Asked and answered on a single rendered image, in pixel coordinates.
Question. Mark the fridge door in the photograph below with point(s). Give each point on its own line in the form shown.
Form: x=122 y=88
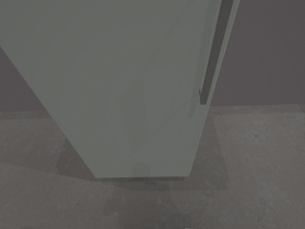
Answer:
x=120 y=78

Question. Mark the handle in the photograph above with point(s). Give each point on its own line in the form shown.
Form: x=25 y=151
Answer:
x=219 y=33

